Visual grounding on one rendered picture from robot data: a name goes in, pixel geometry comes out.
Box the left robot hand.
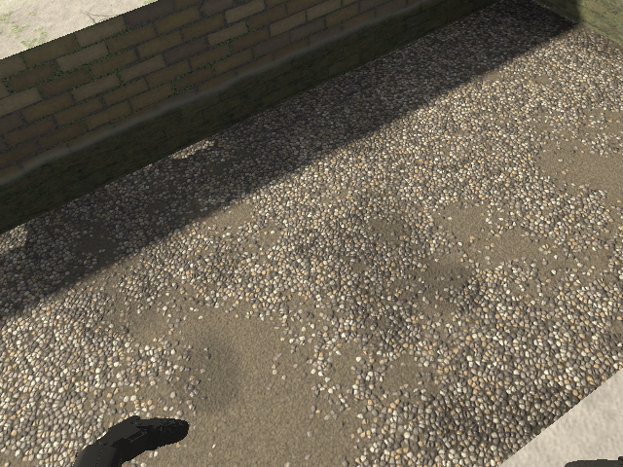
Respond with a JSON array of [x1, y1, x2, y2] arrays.
[[72, 415, 189, 467]]

